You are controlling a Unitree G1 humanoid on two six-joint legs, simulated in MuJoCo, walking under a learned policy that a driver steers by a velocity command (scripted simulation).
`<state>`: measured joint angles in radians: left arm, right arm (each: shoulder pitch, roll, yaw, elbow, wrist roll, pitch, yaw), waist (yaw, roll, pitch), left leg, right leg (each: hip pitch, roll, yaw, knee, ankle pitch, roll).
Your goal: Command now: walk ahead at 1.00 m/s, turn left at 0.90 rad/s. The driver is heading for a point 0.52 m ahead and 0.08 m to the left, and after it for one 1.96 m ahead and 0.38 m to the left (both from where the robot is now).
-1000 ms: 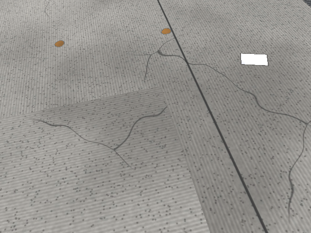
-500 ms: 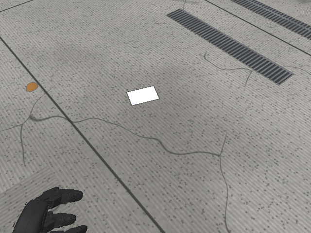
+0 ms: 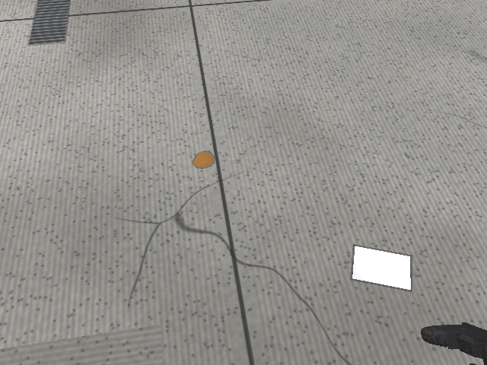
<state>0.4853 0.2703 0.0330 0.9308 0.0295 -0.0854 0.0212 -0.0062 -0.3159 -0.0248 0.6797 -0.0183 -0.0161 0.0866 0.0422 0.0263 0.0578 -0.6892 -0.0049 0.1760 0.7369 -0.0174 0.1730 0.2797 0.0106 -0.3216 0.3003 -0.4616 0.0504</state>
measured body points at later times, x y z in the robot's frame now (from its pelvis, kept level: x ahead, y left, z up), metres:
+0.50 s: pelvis +0.48 +0.01 +0.01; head +0.51 +0.03 +0.45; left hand +0.59 +0.33 -0.06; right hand +0.61 -0.28 -0.11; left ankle +0.22 +0.01 -0.64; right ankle +0.64 -0.06 -0.71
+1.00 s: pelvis +0.88 +0.21 +0.03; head +0.90 +0.22 +0.47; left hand +0.79 +0.47 -0.11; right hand +1.13 +0.04 -0.07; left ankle +0.87 +0.32 -0.71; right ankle +0.79 +0.04 -0.60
